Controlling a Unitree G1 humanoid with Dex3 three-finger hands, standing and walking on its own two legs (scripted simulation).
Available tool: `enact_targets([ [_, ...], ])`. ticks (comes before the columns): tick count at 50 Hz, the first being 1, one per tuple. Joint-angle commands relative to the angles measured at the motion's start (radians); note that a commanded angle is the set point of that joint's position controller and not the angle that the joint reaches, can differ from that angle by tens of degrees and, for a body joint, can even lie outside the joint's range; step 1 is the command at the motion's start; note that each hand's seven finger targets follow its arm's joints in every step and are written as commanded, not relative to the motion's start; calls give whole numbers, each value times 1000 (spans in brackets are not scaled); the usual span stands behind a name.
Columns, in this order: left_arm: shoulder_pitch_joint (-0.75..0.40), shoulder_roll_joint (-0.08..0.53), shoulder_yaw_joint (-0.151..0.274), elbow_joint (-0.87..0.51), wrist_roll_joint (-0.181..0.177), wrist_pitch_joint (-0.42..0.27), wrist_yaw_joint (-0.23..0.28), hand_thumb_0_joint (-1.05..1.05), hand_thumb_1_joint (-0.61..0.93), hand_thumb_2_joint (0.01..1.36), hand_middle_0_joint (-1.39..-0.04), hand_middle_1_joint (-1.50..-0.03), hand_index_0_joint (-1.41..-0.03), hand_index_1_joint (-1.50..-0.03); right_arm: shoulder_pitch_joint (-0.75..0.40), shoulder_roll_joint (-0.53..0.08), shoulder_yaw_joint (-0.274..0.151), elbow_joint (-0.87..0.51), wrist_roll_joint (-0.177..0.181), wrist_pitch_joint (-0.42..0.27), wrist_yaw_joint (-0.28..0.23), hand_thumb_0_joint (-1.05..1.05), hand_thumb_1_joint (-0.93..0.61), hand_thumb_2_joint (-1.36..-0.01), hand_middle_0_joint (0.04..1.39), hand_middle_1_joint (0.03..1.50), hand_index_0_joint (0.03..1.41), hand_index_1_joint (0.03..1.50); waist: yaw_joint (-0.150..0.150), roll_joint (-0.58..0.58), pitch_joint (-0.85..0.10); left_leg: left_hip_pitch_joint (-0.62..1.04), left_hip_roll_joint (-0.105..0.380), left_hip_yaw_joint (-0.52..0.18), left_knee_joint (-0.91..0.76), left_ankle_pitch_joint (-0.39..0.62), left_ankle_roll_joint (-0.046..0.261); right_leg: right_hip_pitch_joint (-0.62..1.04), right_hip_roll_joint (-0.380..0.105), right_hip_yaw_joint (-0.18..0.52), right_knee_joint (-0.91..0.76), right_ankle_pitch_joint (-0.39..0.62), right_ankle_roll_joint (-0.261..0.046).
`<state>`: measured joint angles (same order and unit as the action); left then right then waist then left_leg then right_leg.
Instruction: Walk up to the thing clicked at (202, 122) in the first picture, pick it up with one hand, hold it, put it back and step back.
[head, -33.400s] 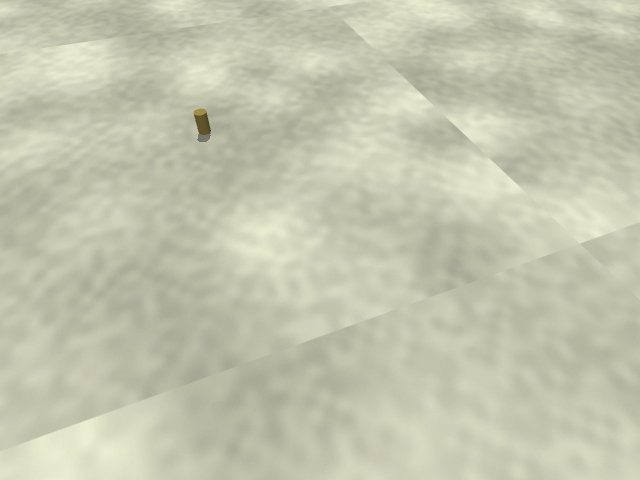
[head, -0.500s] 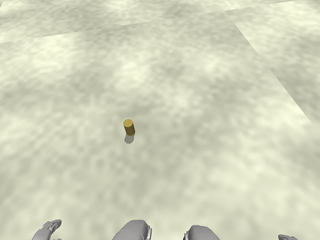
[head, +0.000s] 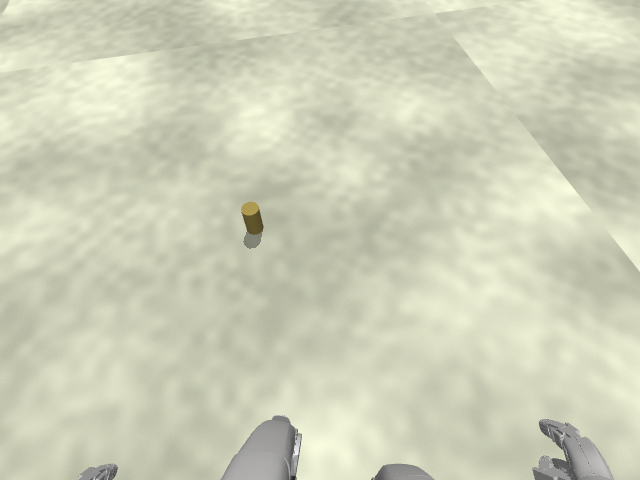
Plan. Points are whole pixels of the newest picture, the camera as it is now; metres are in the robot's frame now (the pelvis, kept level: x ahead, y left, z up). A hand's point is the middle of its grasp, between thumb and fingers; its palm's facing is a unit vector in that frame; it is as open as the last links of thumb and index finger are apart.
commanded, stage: step back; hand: left
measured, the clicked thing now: (252, 218) +1.00 +0.31 -0.69
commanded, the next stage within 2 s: stand in 1.10 s
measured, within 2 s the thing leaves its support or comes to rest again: neither
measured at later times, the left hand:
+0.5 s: hand out of the picture -0.03 +0.28 -0.14, palm faces +0.08 -0.92 -0.39, open 7.4 cm
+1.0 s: hand out of the picture +0.06 +0.30 -0.13, palm faces +0.08 -0.93 -0.36, open 7.4 cm
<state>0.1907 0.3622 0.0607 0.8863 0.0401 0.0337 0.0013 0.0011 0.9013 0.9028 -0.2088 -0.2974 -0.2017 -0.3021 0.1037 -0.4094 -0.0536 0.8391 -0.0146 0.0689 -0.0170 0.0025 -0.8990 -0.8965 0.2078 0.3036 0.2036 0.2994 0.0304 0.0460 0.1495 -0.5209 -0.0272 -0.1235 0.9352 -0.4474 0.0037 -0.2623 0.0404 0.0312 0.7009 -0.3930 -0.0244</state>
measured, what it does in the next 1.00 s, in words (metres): steps on the spot: left foot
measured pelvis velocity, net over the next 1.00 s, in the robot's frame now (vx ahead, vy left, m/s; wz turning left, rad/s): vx -0.01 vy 0.03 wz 0.08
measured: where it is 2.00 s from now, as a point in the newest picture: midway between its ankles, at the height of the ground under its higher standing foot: outside the picture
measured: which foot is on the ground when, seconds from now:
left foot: up 0.00-0.22, down 0.24-1.00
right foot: down 0.00-1.00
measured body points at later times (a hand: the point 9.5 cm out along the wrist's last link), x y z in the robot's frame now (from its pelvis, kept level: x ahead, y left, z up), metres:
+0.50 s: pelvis -0.06 +0.00 +0.01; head -0.05 +0.00 +0.46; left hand -0.03 +0.33 -0.11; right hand +0.03 -0.30 -0.12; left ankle -0.07 +0.13 -0.72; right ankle -0.02 -0.11 -0.72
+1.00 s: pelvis -0.01 +0.03 +0.02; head +0.01 +0.03 +0.47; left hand +0.06 +0.34 -0.11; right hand +0.12 -0.26 -0.11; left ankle -0.03 +0.14 -0.72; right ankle -0.01 -0.11 -0.72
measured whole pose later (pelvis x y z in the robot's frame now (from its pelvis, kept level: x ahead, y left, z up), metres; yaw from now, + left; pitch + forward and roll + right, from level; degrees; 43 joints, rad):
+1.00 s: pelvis -0.01 +0.03 +0.02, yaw +4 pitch -2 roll +0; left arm 0.11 0.37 0.02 1.04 0.01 -0.02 0.01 0.00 0.90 0.90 -0.21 -0.30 -0.20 -0.30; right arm 0.09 -0.33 -0.03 1.05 -0.01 -0.02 0.00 0.00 -0.90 -0.90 0.21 0.30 0.20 0.30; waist 0.01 -0.01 0.07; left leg -0.21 0.01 0.00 0.54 -0.30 0.00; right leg -0.19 -0.01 0.02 0.52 -0.30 0.02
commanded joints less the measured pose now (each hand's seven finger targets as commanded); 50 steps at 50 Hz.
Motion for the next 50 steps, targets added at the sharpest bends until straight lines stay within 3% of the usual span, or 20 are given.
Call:
enact_targets([
  [1, -138, 281, 81, -111, 8, -48, 35, 0, 900, 900, -200, -300, -200, -300, 77, -183, -53, -31, 10, -26, -12, 0, -900, -900, 200, 300, 200, 300, -52, -123, -88, 20, -66, -62, 294, -8, -11, -120, -295, 242, -277, 238, -182],
  [4, -32, 278, 82, -93, 12, -55, 28, 0, 900, 900, -200, -300, -200, -300, 68, -180, -47, -25, -7, -40, -2, 0, -900, -900, 200, 300, 200, 300, 12, -176, -110, -33, -39, -6, 147, 0, -32, 44, -244, 223, -281, 15, -153],
  [7, 7, 304, 95, -73, 15, -57, 20, 0, 900, 900, -200, -300, -200, -300, 33, -177, -51, -26, -23, -53, 12, 0, -900, -900, 200, 300, 200, 300, 51, -235, -93, 11, 11, 36, -103, -85, -27, 73, -303, 305, -349, -296, -170],
  [9, -24, 313, 89, -70, 12, -52, 13, 0, 900, 900, -200, -300, -200, -300, 63, -168, -54, 6, -20, -68, 21, 0, -900, -900, 200, 300, 200, 300, 23, -259, -88, 171, 25, 96, -293, -125, -1, -34, -311, 279, -364, -298, -163],
  [11, -28, 284, 63, -64, 5, -40, 6, 0, 900, 900, -200, -300, -200, -300, 155, -158, -65, 67, -16, -79, 24, 0, -900, -900, 200, 300, 200, 300, -26, -183, -106, 398, -22, 141, -511, 56, 29, -139, -223, 151, -267, -240, -102],
  [12, 0, 230, 43, -63, 4, -37, 4, 0, 900, 900, -200, -300, -200, -300, 190, -182, -77, 82, -28, -88, 20, 0, -900, -900, 200, 300, 200, 300, -43, -63, -129, 524, 49, 0, -575, 11, 48, -257, -177, 99, -120, -216, -67],
  [13, -38, 165, 22, -77, -19, -43, 1, 0, 900, 900, -200, -300, -200, -300, 176, -258, -81, 67, -35, -96, 16, 0, -900, -900, 200, 300, 200, 300, -61, 182, -123, 450, 290, -429, -719, -345, 147, -382, -49, -17, 76, -195, 11],
  [14, -114, 260, 57, -62, -13, -44, 7, 0, 900, 900, -200, -300, -200, -300, 134, -312, -88, 52, -32, -97, 18, 0, -900, -900, 200, 300, 200, 300, -81, 91, -34, 208, 375, -511, -768, -487, 242, -293, -79, 42, 180, -189, 14],
  [17, -40, 223, 43, -18, -24, -56, -9, 0, 900, 900, -200, -300, -200, -300, 44, -214, -54, 45, -32, -119, 9, 0, -900, -900, 200, 300, 200, 300, -19, 39, -48, 262, 253, -237, -666, -140, 163, -209, -87, 36, 144, -42, 5],
  [21, -6, 214, 48, 21, -19, -64, -17, 0, 900, 900, -200, -300, -200, -300, 43, -215, -58, 47, -33, -102, 18, 0, -900, -900, 200, 300, 200, 300, -28, 127, -61, 161, 205, -127, -635, -141, 135, -8, -42, -46, -59, -22, 13],
  [23, 55, 200, 51, 56, -14, -72, -7, 0, 900, 900, -200, -300, -200, -300, 19, -189, -49, 45, -21, -86, 21, 0, -900, -900, 200, 300, 200, 300, 16, 96, -71, 80, 182, -79, -542, -150, 102, 159, -16, -59, -222, 63, 0],
  [24, 64, 217, 57, 61, -6, -81, 0, 0, 900, 900, -200, -300, -200, -300, 44, -147, -37, 46, -17, -82, 19, 0, -900, -900, 200, 300, 200, 300, 21, 17, -95, 39, 141, -36, -437, -101, 78, 245, -36, 8, -289, 60, -10],
  [26, 64, 347, 82, 59, 5, -97, 5, 0, 900, 900, -200, -300, -200, -300, 31, -131, -36, 44, -15, -79, 11, 0, -900, -900, 200, 300, 200, 300, 41, -214, -69, -15, -7, 39, -77, -142, 13, 87, -377, 530, -495, -372, -176],
  [27, 10, 340, 82, 29, 1, -99, 5, 0, 900, 900, -200, -300, -200, -300, 69, -164, -48, 59, -17, -83, 9, 0, -900, -900, 200, 300, 200, 300, 15, -143, -36, 20, 30, -13, -30, -116, 6, 22, -415, 549, -483, -339, -218],
  [35, -77, 231, 28, 14, -14, -84, 2, 0, 900, 900, -200, -300, -200, -300, 139, -118, -52, 130, -23, -110, 16, 0, -900, -900, 200, 300, 200, 300, -52, -146, -135, 391, 22, 116, -488, 204, 13, -95, -212, 109, -220, 245, -81],
  [36, -72, 195, 12, 12, -21, -81, 2, 0, 900, 900, -200, -300, -200, -300, 124, -138, -56, 126, -28, -114, 10, 0, -900, -900, 200, 300, 200, 300, -54, -88, -154, 437, 89, 20, -533, 253, 28, -126, -174, 70, -148, 303, -49],
  [37, -61, 154, -2, 13, -37, -74, 0, 0, 900, 900, -200, -300, -200, -300, 77, -192, -57, 109, -29, -120, 5, 0, -900, -900, 200, 300, 200, 300, -33, 49, -166, 391, 247, -210, -628, 189, 85, -146, -84, 16, -61, 178, 4],
  [38, -56, 195, 14, 37, -41, -67, 7, 0, 900, 900, -200, -300, -200, -300, 15, -229, -56, 100, -16, -117, 9, 0, -900, -900, 200, 300, 200, 300, -11, 54, -144, 258, 322, -241, -626, 114, 163, -44, -56, -24, -47, -42, 10],
  [44, -61, 242, 19, 83, -37, -92, 14, 0, 900, 900, -200, -300, -200, -300, -9, -149, -25, 137, -1, -111, 4, 0, -900, -900, 200, 300, 200, 300, -19, 14, -217, 315, 127, 45, -443, 554, 26, 145, -157, 85, -199, 511, -30],
  [50, -106, 211, 4, 93, -35, -79, 20, 0, 900, 900, -200, -300, -200, -300, -46, -151, -29, 164, 3, -102, 1, 0, -900, -900, 200, 300, 200, 300, -21, -17, -240, 383, 156, 43, -479, 624, 45, 143, -138, 45, -212, 491, -14],
])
